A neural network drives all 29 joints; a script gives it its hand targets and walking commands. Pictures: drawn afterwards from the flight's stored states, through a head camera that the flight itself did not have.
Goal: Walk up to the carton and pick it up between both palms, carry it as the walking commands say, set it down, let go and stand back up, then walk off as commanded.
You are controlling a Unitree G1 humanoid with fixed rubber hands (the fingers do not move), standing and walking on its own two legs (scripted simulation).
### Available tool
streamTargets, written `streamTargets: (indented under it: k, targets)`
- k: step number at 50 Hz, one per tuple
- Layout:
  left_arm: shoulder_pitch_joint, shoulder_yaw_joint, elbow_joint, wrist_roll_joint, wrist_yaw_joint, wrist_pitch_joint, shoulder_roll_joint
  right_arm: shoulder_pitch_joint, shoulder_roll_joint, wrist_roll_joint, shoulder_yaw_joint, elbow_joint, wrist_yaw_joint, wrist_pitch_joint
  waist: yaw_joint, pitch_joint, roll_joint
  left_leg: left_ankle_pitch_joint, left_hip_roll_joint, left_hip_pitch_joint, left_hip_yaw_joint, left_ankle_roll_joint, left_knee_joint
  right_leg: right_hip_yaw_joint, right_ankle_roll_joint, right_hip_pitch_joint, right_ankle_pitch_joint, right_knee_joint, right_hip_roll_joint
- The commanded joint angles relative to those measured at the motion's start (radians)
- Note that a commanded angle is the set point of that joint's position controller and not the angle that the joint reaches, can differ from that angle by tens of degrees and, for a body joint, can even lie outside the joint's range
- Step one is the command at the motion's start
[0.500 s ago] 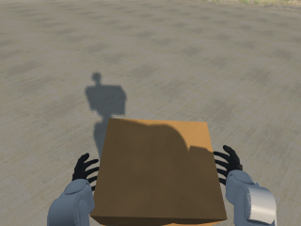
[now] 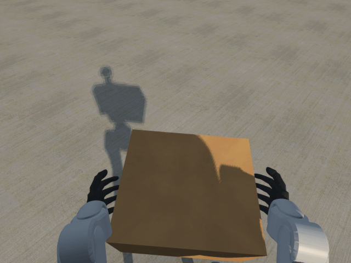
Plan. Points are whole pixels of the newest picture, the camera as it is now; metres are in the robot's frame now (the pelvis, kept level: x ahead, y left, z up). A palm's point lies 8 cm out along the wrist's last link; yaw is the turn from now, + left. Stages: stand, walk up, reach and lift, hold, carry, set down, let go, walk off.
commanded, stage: carry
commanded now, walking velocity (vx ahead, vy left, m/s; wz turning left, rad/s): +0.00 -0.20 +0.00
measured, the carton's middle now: (185, 194) +0.28 +0.00 +0.01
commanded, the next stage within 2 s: none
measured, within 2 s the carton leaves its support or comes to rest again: neither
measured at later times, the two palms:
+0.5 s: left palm (126, 249) +0.14 +0.10 +0.12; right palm (345, 224) +0.17 -0.25 +0.12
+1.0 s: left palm out of the picture +0.07 -0.03 +0.07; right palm out of the picture +0.10 -0.38 +0.09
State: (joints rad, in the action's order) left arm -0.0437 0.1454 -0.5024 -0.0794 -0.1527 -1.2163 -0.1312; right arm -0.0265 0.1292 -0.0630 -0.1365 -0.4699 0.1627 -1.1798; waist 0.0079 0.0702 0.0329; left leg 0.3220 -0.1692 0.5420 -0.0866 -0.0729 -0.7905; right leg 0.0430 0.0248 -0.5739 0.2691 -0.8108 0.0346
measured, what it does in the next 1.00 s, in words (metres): steps to the right: left foot, then right foot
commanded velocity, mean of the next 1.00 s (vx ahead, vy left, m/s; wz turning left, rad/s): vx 0.00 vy -0.20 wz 0.00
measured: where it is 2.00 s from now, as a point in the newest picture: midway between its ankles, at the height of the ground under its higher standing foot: outside the picture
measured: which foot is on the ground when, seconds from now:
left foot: up 0.00-0.22, down 0.24-0.60, up 0.62-0.82, down 0.84-1.00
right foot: down 0.00-0.26, up 0.28-0.56, down 0.58-0.86, up 0.88-1.00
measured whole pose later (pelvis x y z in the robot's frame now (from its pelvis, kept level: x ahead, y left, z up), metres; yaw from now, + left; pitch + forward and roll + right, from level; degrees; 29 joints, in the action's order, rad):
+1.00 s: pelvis -0.14 -0.22 +0.02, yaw +0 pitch +4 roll -1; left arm -0.07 0.15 -0.53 -0.07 -0.15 -1.17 -0.13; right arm 0.00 0.13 -0.06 -0.12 -0.47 0.16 -1.17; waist -0.02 0.01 0.01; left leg 0.35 -0.09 0.41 -0.16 0.03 -0.69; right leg 0.06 0.00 -0.62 0.42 -0.98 0.01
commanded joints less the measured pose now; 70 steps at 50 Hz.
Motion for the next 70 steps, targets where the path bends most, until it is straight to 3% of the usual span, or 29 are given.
streamTargets:
  k: [1, 7, 9, 10, 11, 12, 13, 14, 16, 20, 24, 27, 29, 30, 35, 39, 42, 44, 48, 52, 53, 55, 56, 59, 63, 65, 66, 68, 70]
  targets:
    - [0.603, -0.773, -0.185, 0.408, 0.247, 0.064, -0.815, 0.619, 0.861, 0.410, 0.797, -0.147, -0.262, 0.010, -0.026, 0.335, 0.110, 0.188, 0.091, 0.091, 0.002, 0.035, -0.383, -0.328, 0.078, 0.288, 0.219, 0.536, 0.230]
    - [0.642, -0.776, -0.237, 0.416, 0.244, 0.087, -0.876, 0.622, 0.914, 0.442, 0.806, -0.156, -0.287, 0.017, -0.025, 0.422, 0.146, 0.171, 0.110, -0.091, -0.032, 0.062, -0.031, -0.209, 0.137, 0.398, -0.114, 0.456, 0.187]
    - [0.646, -0.817, -0.275, 0.434, 0.240, 0.086, -0.870, 0.577, 0.886, 0.431, 0.782, -0.173, -0.283, 0.024, -0.010, 0.439, 0.042, 0.124, 0.103, -0.251, -0.030, 0.071, 0.247, -0.178, 0.116, 0.355, -0.045, 0.436, 0.189]
    - [0.568, -0.792, -0.210, 0.412, 0.238, 0.067, -0.823, 0.572, 0.853, 0.427, 0.779, -0.178, -0.280, 0.017, 0.007, 0.464, -0.068, 0.070, 0.009, -0.476, 0.086, 0.100, 0.399, -0.100, 0.044, 0.186, 0.019, 0.356, 0.135]
    - [0.589, -0.807, -0.215, 0.424, 0.244, 0.061, -0.840, 0.548, 0.852, 0.414, 0.766, -0.171, -0.282, 0.016, 0.008, 0.441, -0.267, -0.032, -0.233, -0.524, 0.431, 0.181, 0.462, -0.022, -0.002, 0.003, 0.076, 0.142, 0.039]
    - [0.620, -0.814, -0.186, 0.409, 0.247, 0.055, -0.839, 0.594, 0.834, 0.411, 0.760, -0.199, -0.279, 0.021, 0.001, 0.313, -0.342, -0.225, -0.381, -0.506, 0.506, 0.266, 0.446, 0.002, -0.037, -0.165, 0.217, -0.063, -0.011]
    - [0.648, -0.802, -0.192, 0.407, 0.240, 0.056, -0.833, 0.547, 0.855, 0.397, 0.743, -0.142, -0.277, 0.013, -0.002, 0.328, -0.271, -0.337, -0.412, -0.523, 0.463, 0.314, 0.406, -0.084, -0.033, -0.240, 0.224, -0.216, 0.015]
    - [0.668, -0.821, -0.221, 0.420, 0.253, 0.056, -0.824, 0.515, 0.861, 0.382, 0.733, -0.114, -0.279, 0.016, 0.012, 0.272, -0.229, -0.118, -0.371, -0.362, 0.401, 0.321, 0.452, -0.122, -0.039, -0.168, 0.166, -0.316, 0.065]
    - [0.749, -0.843, -0.220, 0.426, 0.250, 0.065, -0.838, 0.532, 0.869, 0.372, 0.727, -0.086, -0.282, 0.015, 0.004, 0.194, -0.122, -0.242, -0.246, -0.365, 0.238, 0.223, 0.458, -0.063, -0.041, -0.166, 0.069, -0.256, 0.039]
    - [0.775, -0.886, -0.236, 0.468, 0.259, 0.053, -0.857, 0.613, 0.880, 0.387, 0.736, -0.164, -0.271, 0.023, 0.013, 0.183, -0.191, -0.579, -0.197, -0.417, 0.175, 0.192, 0.405, 0.045, -0.063, -0.103, 0.116, -0.047, 0.005]
    - [0.633, -0.831, -0.133, 0.438, 0.249, 0.022, -0.791, 0.514, 0.791, 0.336, 0.683, -0.099, -0.255, -0.007, -0.014, 0.241, -0.235, -0.431, -0.152, -0.309, 0.060, 0.134, 0.313, 0.122, -0.073, 0.181, 0.045, 0.233, -0.041]
    - [0.648, -0.819, -0.151, 0.427, 0.245, 0.019, -0.801, 0.479, 0.816, 0.334, 0.678, -0.075, -0.257, -0.012, -0.010, 0.365, -0.110, -0.229, -0.062, -0.162, -0.010, 0.040, 0.120, -0.057, -0.012, 0.446, -0.181, 0.400, 0.097]
    - [0.606, -0.799, -0.142, 0.415, 0.245, 0.014, -0.785, 0.459, 0.828, 0.339, 0.698, -0.051, -0.263, -0.022, -0.014, 0.346, 0.189, 0.337, 0.061, 0.064, -0.077, -0.016, -0.144, -0.312, 0.094, 0.492, -0.495, 0.420, 0.337]
    - [0.653, -0.821, -0.168, 0.425, 0.250, 0.018, -0.800, 0.480, 0.830, 0.342, 0.695, -0.039, -0.269, -0.017, -0.022, 0.355, 0.113, 0.396, 0.070, 0.086, -0.060, -0.003, -0.200, -0.258, 0.144, 0.488, -0.546, 0.374, 0.342]
    - [0.570, -0.719, -0.126, 0.353, 0.250, 0.045, -0.869, 0.717, 0.898, 0.458, 0.838, -0.194, -0.309, -0.012, -0.028, 0.304, 0.189, 0.194, 0.075, -0.028, -0.024, 0.046, -0.189, -0.205, 0.120, 0.301, -0.033, 0.468, 0.208]
    - [0.656, -0.755, -0.196, 0.383, 0.248, 0.071, -0.943, 0.792, 0.943, 0.505, 0.876, -0.297, -0.310, 0.016, -0.009, 0.369, 0.123, 0.061, 0.069, -0.223, -0.026, 0.077, 0.175, -0.067, 0.095, 0.306, -0.014, 0.381, 0.155]
    - [0.609, -0.774, -0.222, 0.402, 0.237, 0.086, -0.936, 0.683, 0.937, 0.499, 0.848, -0.284, -0.299, 0.031, 0.000, 0.394, -0.305, -0.483, -0.375, -0.537, 0.517, 0.266, 0.430, 0.025, -0.043, -0.122, 0.228, -0.120, -0.005]
    - [0.668, -0.816, -0.268, 0.430, 0.242, 0.092, -0.910, 0.597, 0.925, 0.454, 0.792, -0.228, -0.289, 0.039, 0.012, 0.381, -0.242, -0.510, -0.331, -0.517, 0.424, 0.311, 0.354, -0.105, -0.021, -0.145, 0.235, -0.293, 0.027]
    - [0.766, -0.876, -0.330, 0.487, 0.249, 0.115, -0.919, 0.547, 0.976, 0.420, 0.766, -0.164, -0.292, 0.060, 0.012, 0.368, -0.122, -0.670, -0.260, -0.581, 0.231, 0.231, 0.342, -0.045, -0.038, -0.128, 0.132, -0.148, 0.041]
    - [0.643, -0.869, -0.312, 0.475, 0.257, 0.093, -0.872, 0.501, 0.919, 0.397, 0.763, -0.200, -0.272, 0.058, -0.001, 0.352, -0.291, -0.678, -0.194, -0.452, 0.083, 0.154, 0.274, 0.037, -0.045, 0.117, 0.074, 0.165, 0.007]
    - [0.647, -0.866, -0.320, 0.488, 0.255, 0.096, -0.855, 0.553, 0.894, 0.390, 0.756, -0.237, -0.268, 0.060, -0.009, 0.430, -0.240, -0.609, -0.164, -0.508, 0.059, 0.145, 0.198, 0.064, -0.047, 0.193, 0.032, 0.343, -0.030]
    - [0.530, -0.844, -0.193, 0.469, 0.262, 0.065, -0.842, 0.421, 0.848, 0.339, 0.728, -0.172, -0.246, 0.040, -0.008, 0.453, -0.113, -0.362, -0.086, -0.271, 0.015, 0.042, 0.091, -0.098, -0.005, 0.441, -0.340, 0.398, 0.107]
    - [0.569, -0.830, -0.204, 0.472, 0.268, 0.066, -0.823, 0.433, 0.837, 0.332, 0.731, -0.183, -0.244, 0.038, -0.010, 0.444, 0.142, 0.023, -0.016, -0.104, -0.042, 0.018, -0.001, -0.243, 0.044, 0.535, -0.658, 0.353, 0.257]
    - [0.467, -0.812, -0.141, 0.439, 0.260, 0.045, -0.826, 0.465, 0.820, 0.352, 0.746, -0.199, -0.250, 0.014, -0.016, 0.416, 0.209, 0.317, 0.057, 0.030, -0.058, 0.007, -0.070, -0.141, 0.130, 0.567, -0.962, 0.239, 0.267]
    - [0.562, -0.773, -0.189, 0.395, 0.239, 0.057, -0.817, 0.577, 0.848, 0.402, 0.782, -0.178, -0.284, -0.006, 0.012, 0.340, 0.158, -0.181, 0.022, -0.294, -0.042, 0.035, 0.229, -0.022, 0.036, 0.270, -0.552, 0.192, 0.130]
    - [0.569, -0.746, -0.172, 0.367, 0.234, 0.044, -0.811, 0.607, 0.836, 0.428, 0.780, -0.191, -0.291, -0.005, 0.015, 0.290, -0.260, -0.769, -0.253, -0.514, 0.294, 0.130, 0.369, 0.087, -0.057, -0.062, 0.057, -0.034, -0.003]
    - [0.580, -0.736, -0.141, 0.368, 0.235, 0.037, -0.806, 0.563, 0.864, 0.421, 0.784, -0.129, -0.287, -0.022, 0.010, 0.274, -0.236, -0.788, -0.329, -0.491, 0.371, 0.211, 0.377, 0.052, -0.056, -0.096, 0.321, -0.144, -0.006]
    - [0.651, -0.756, -0.194, 0.378, 0.253, 0.042, -0.844, 0.672, 0.890, 0.430, 0.825, -0.194, -0.294, -0.004, 0.000, 0.223, -0.133, -0.376, -0.342, -0.273, 0.308, 0.243, 0.389, -0.054, -0.046, -0.011, 0.329, -0.110, 0.075]
    - [0.645, -0.764, -0.188, 0.398, 0.252, 0.044, -0.843, 0.668, 0.908, 0.430, 0.819, -0.193, -0.284, 0.004, -0.029, 0.207, -0.159, 0.043, -0.185, -0.047, 0.072, 0.090, 0.335, 0.006, -0.029, 0.261, 0.105, 0.139, 0.024]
